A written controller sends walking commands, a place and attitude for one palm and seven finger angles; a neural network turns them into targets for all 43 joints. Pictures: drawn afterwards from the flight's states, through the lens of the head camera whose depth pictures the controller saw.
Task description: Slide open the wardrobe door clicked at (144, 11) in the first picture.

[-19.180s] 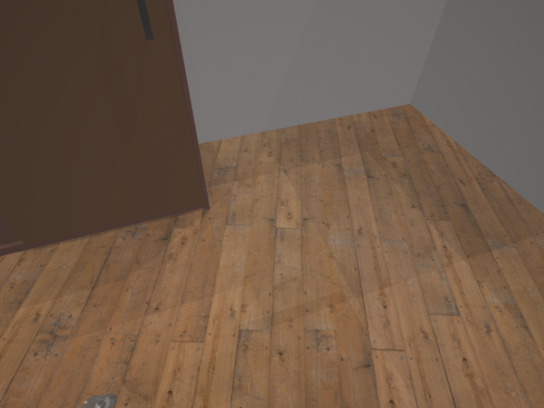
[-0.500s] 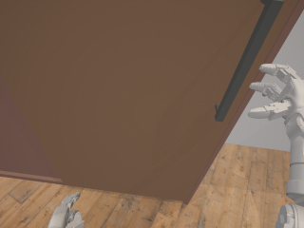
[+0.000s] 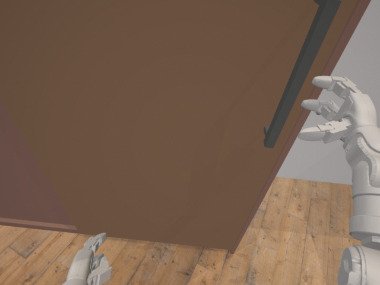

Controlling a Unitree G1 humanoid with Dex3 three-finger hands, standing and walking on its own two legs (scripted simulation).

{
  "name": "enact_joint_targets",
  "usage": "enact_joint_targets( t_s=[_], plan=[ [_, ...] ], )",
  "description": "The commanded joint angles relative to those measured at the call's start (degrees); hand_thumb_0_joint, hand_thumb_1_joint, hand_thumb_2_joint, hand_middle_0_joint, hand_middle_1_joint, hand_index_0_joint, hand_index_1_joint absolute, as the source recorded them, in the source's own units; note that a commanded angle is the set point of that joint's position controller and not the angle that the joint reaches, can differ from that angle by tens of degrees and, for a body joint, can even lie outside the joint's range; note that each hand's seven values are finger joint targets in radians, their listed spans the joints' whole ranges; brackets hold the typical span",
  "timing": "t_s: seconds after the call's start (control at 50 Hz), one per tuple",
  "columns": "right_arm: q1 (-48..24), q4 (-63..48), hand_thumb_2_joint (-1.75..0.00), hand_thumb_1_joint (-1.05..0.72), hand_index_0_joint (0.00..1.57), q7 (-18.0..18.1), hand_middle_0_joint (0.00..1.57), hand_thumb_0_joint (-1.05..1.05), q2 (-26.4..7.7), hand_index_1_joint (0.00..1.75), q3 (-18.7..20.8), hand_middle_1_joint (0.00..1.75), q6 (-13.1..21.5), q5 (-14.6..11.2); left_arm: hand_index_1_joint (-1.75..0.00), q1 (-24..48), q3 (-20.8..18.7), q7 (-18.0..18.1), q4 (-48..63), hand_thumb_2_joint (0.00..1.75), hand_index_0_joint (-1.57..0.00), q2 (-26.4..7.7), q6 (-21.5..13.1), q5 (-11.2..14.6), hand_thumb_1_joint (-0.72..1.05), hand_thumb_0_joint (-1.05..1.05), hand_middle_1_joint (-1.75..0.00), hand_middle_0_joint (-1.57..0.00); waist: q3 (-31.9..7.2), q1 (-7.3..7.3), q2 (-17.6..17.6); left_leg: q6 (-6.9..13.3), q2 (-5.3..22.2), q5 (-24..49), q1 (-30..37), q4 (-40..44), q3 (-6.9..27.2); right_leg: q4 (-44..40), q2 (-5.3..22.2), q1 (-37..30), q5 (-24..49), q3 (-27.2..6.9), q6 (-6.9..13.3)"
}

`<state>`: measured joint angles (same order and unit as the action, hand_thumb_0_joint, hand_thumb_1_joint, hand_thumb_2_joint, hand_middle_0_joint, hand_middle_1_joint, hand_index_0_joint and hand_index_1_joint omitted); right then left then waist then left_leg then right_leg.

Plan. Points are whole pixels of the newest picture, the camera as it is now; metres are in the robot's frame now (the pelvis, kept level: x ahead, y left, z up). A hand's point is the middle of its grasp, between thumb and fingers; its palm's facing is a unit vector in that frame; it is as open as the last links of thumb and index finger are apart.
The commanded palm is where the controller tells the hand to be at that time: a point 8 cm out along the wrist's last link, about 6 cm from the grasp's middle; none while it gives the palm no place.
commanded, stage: move the hooked fingers beside the handle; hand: right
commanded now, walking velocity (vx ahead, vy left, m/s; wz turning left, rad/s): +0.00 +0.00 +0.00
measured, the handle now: (290, 83) +0.47 -0.17 +0.25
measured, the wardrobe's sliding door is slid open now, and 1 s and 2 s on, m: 0.00 0.00 0.00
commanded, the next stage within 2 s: feel for the door with the fingertips in 0.08 s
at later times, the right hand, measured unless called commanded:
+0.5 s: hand (302, 109) +0.40 -0.18 +0.23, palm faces +0.03 +1.00 -0.02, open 14.0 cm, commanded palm +0.37 -0.23 +0.24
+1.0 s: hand (297, 103) +0.41 -0.18 +0.23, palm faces +0.05 +1.00 -0.02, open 14.0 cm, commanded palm +0.39 -0.23 +0.24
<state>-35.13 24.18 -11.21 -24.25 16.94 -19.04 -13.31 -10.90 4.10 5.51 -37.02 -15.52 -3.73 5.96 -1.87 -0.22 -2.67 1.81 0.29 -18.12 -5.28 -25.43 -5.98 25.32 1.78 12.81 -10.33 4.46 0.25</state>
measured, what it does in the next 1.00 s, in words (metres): stands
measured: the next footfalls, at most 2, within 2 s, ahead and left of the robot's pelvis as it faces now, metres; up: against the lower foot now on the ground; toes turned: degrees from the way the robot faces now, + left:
none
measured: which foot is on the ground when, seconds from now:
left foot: down 0.00-1.00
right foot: down 0.00-1.00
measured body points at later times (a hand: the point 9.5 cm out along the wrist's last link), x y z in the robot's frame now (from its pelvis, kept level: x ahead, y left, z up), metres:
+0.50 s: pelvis +0.01 +0.00 +0.00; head -0.01 +0.03 +0.45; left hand +0.16 +0.25 -0.09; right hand +0.39 -0.23 +0.23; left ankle -0.04 +0.09 -0.74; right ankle +0.04 -0.12 -0.74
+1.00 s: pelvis +0.01 +0.00 +0.00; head -0.01 +0.03 +0.45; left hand +0.17 +0.25 -0.10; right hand +0.41 -0.23 +0.23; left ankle -0.04 +0.09 -0.74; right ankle +0.04 -0.12 -0.74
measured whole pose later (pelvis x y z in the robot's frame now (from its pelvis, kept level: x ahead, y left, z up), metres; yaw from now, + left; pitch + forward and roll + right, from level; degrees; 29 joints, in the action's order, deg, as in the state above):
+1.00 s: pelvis +0.01 +0.00 +0.00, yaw +0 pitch -1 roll -1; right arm -37.7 24.1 -7.8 -20.9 14.5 -19.9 -12.7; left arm -11.8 3.0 5.0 -37.6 -15.9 -0.9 5.6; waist -2.2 0.0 -2.4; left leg 2.0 0.1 -18.6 -5.0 -24.8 -5.6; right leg 24.8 1.8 12.4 -11.0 4.7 -0.1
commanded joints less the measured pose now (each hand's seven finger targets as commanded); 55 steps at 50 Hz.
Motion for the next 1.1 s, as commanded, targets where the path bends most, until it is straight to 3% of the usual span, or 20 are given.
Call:
enact_joint_targets(
  t_s=[0.0,0.02,0.06,0.16,0.22,0.28,0.36,0.4,0.46,0.5,0.6,0.66,0.68,0.74,0.76,0.86,0.9,0.94,1.02,1.08],
  plan=[
    [-27.08,-10.54,-0.3,0.5,0.3,-0.41,0.3,0.0,-15.53,1.2,4.24,1.2,4.95,-0.61,-0.3,5.46,-3.25,0.9,8.62,0.9,-0.2,-7.48,-2.82,-0.01,0.9,0.0,-0.3,-0.2,-13.29,0.82,1.86,-1.09,0.58,18.58,-6.43,5.24,4.99,-0.5,-1.46,-13.05,7.92,-4.65,3.01],
    [-28.42,-11.03,-0.3,0.5,0.3,-0.62,0.3,0.0,-16.86,1.2,5.08,1.2,5.45,-0.33,-0.3,5.2,-3.22,0.91,8.55,0.9,-0.2,-7.54,-2.83,-0.08,0.9,0.0,-0.3,-0.2,-14.46,0.78,1.15,-0.98,0.53,19.55,-5.59,4.95,5.0,-0.61,-1.51,-13.43,8.74,-4.74,2.99],
    [-28.36,-12.19,-0.3,0.5,0.3,-1.1,0.3,0.0,-15.2,1.2,3.95,1.2,6.05,-0.46,-0.3,5.29,-3.2,0.74,9.15,0.9,-0.2,-7.22,-3.15,-0.04,0.9,0.0,-0.3,-0.2,-14.96,0.68,-0.21,-0.78,0.45,20.33,-5.82,4.66,4.82,-0.46,-1.6,-14.44,9.59,-4.85,2.96],
    [-24.26,-10.78,-0.3,0.5,0.3,-1.76,0.3,0.0,-15.98,1.2,5.55,1.2,5.7,-0.99,-0.3,4.79,-3.56,0.5,9.3,0.9,-0.2,-7.7,-3.15,0.06,0.9,0.0,-0.3,-0.2,-14.27,-0.01,1.35,-0.87,0.32,21.66,-5.32,4.4,4.47,-0.59,-1.49,-13.52,10.24,-4.75,2.94],
    [-22.09,-12.05,-0.3,0.5,0.3,-1.61,0.3,0.0,-14.54,1.2,5.24,1.2,5.06,-1.43,-0.3,5.21,-3.66,0.19,9.68,0.9,-0.2,-7.71,-3.18,0.12,0.9,0.0,-0.3,-0.2,-13.92,-0.44,3.34,-1.29,0.34,23.31,-4.99,4.32,4.49,-0.4,-1.61,-12.75,10.74,-4.32,3.19],
    [-25.34,-12.65,-0.3,0.5,0.3,-0.9,0.3,0.0,-12.74,1.2,3.14,1.2,4.14,-1.2,-0.3,5.18,-3.67,0.29,9.22,0.9,-0.2,-7.58,-3.1,0.24,0.9,0.0,-0.3,-0.2,-11.81,0.57,1.83,-1.3,0.26,19.85,-7.4,4.82,4.59,-0.56,-1.48,-12.59,8.5,-4.35,3.07],
    [-27.76,-17.68,-0.3,0.5,0.3,0.75,0.3,0.0,-11.36,1.2,2.06,1.2,4.62,-0.82,-0.3,5.76,-3.5,0.18,9.43,0.9,-0.2,-7.1,-3.25,-0.05,0.9,0.0,-0.3,-0.2,-13.44,0.57,-0.51,-0.92,0.07,19.32,-7.29,4.75,4.6,-0.42,-1.54,-14.33,9.37,-4.63,3.05],
    [-27.35,-20.06,-0.3,0.5,0.3,1.84,0.3,0.0,-12.93,1.2,3.9,1.2,5.34,-0.91,-0.3,5.5,-3.78,0.08,9.22,0.9,-0.2,-7.28,-3.33,-0.38,0.9,0.0,-0.3,-0.2,-16.01,0.15,1.46,-0.81,-0.06,21.16,-5.35,4.39,4.29,-0.12,-1.24,-15.33,11.71,-4.86,3.06],
    [-25.96,-20.81,-0.3,0.5,0.3,2.73,0.3,0.0,-8.74,1.2,1.77,1.2,4.58,-0.91,-0.3,6.58,-3.55,-0.15,9.41,0.9,-0.2,-6.55,-3.22,-0.46,0.9,0.0,-0.3,-0.2,-16.55,-0.14,-0.56,-0.75,-0.06,22.36,-5.44,3.9,4.34,-0.19,-1.44,-16.35,12.51,-4.58,2.86],
    [-23.41,-19.34,-0.3,0.5,0.3,3.34,0.3,0.0,-7.38,1.2,1.26,1.2,3.49,-1.18,-0.3,6.66,-3.62,-0.28,9.12,0.9,-0.2,-6.68,-2.86,-0.53,0.9,0.0,-0.3,-0.2,-15.55,-0.39,2.75,-0.97,-0.19,22.55,-5.22,4.12,4.04,-0.21,-1.29,-15.46,12.27,-4.41,2.9],
    [-27.59,-18.17,-0.3,0.5,0.3,4.28,0.3,0.0,-8.58,1.2,0.52,1.2,1.9,0.18,-0.3,6.8,-3.56,-0.01,8.39,0.9,-0.2,-6.96,-1.83,-0.5,0.9,0.0,-0.3,-0.2,-13.13,0.53,4.25,-1.28,-0.03,21.43,-6.15,4.73,4.49,-0.38,-1.3,-14.07,10.78,-4.18,3.23],
    [-27.97,-18.45,-0.3,0.5,0.3,4.3,0.3,0.0,-8.97,1.2,1.35,1.2,1.77,0.27,-0.3,7.02,-3.35,0.03,8.58,0.9,-0.2,-6.53,-1.39,-0.62,0.9,0.0,-0.3,-0.2,-15.19,0.26,1.51,-0.98,0.14,24.4,-4.95,4.01,4.67,-0.04,-1.72,-15.2,12.92,-4.2,3.04],
    [-28.15,-17.71,-0.3,0.5,0.3,4.06,0.3,0.0,-7.71,1.2,0.19,1.2,1.6,0.06,-0.3,7.17,-3.2,0.07,8.6,0.9,-0.2,-6.44,-1.16,-0.53,0.9,0.0,-0.3,-0.2,-14.74,0.54,2.03,-1.07,0.15,24.53,-5.07,4.05,4.6,-0.11,-1.74,-14.92,12.72,-4.15,2.96],
    [-26.52,-14.28,-0.3,0.5,0.3,3.8,0.3,0.0,-10.57,1.2,3.12,1.2,1.4,-0.3,-0.3,6.59,-3.28,0.13,8.29,0.9,-0.2,-6.67,-0.6,-0.69,0.9,0.0,-0.3,-0.2,-14.83,-0.2,3.98,-1.28,0.29,25.88,-3.92,3.96,4.69,-0.15,-1.8,-13.51,12.64,-4.2,2.96],
    [-26.74,-12.8,-0.3,0.5,0.3,3.6,0.3,0.0,-9.97,1.2,2.32,1.2,1.14,-0.28,-0.3,6.7,-3.17,0.22,8.19,0.9,-0.2,-6.73,-0.38,-0.54,0.9,0.0,-0.3,-0.2,-13.36,0.18,5.08,-1.45,0.32,25.41,-4.44,4.16,4.68,-0.24,-1.86,-12.64,11.85,-4.0,2.98],
    [-30.57,-13.6,-0.3,0.5,0.3,3.69,0.3,0.0,-8.34,1.2,-0.29,1.2,2.03,0.76,-0.3,6.0,-3.4,0.01,8.55,0.9,-0.2,-6.6,-0.1,-0.41,0.9,0.0,-0.3,-0.2,-14.31,0.85,0.53,-0.87,0.14,24.35,-5.52,4.0,4.61,0.02,-1.83,-14.12,12.85,-4.14,3.01],
    [-30.16,-13.06,-0.3,0.5,0.3,3.68,0.3,0.0,-9.5,1.2,0.61,1.2,2.87,0.43,-0.3,5.48,-3.75,-0.04,8.2,0.9,-0.2,-7.05,-0.1,-0.47,0.9,0.0,-0.3,-0.2,-14.7,0.84,3.26,-0.89,-0.02,24.9,-4.88,4.11,4.34,0.15,-1.5,-14.09,13.56,-4.42,3.16],
    [-31.91,-13.41,-0.3,0.5,0.3,3.38,0.3,0.0,-8.82,1.2,0.38,1.2,3.45,0.07,-0.3,5.55,-3.71,0.14,8.34,0.9,-0.2,-6.88,-0.12,-0.53,0.9,0.0,-0.3,-0.2,-15.34,1.01,2.83,-1.0,0.02,25.45,-4.69,4.0,4.6,0.0,-1.8,-14.38,13.29,-4.31,3.23],
    [-32.15,-13.05,-0.3,0.5,0.3,3.59,0.3,0.0,-12.47,1.2,3.36,1.2,4.58,0.39,-0.3,4.57,-3.98,0.19,8.07,0.9,-0.2,-7.31,-0.14,-0.78,0.9,0.0,-0.3,-0.2,-17.44,0.38,2.79,-1.03,0.1,27.03,-2.7,3.74,4.8,-0.1,-1.84,-14.19,14.55,-4.13,3.29],
    [-30.96,-13.55,-0.3,0.5,0.3,3.67,0.3,0.0,-9.54,1.2,1.51,1.2,4.63,0.79,-0.3,4.41,-4.08,-0.23,8.36,0.9,-0.2,-6.93,-0.19,-0.72,0.9,0.0,-0.3,-0.2,-17.2,0.44,0.5,-0.72,-0.12,27.77,-3.56,3.44,4.47,0.17,-1.78,-15.39,16.02,-3.99,3.14]
  ],
)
